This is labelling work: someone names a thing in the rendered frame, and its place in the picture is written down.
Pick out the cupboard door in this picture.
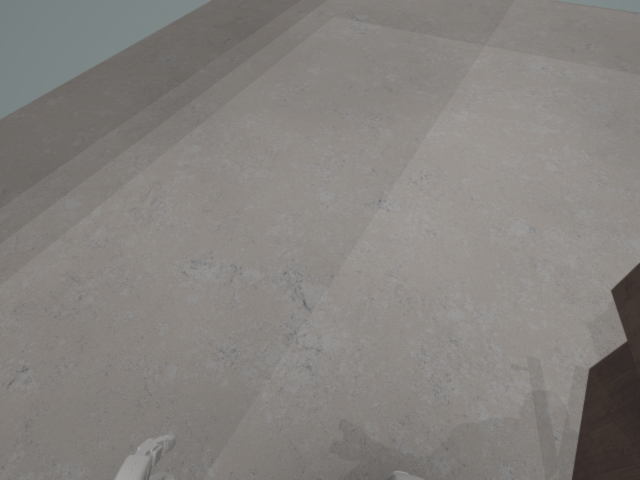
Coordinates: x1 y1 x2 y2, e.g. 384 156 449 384
611 263 640 377

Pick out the robot left hand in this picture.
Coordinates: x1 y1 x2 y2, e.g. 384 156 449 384
113 434 176 480

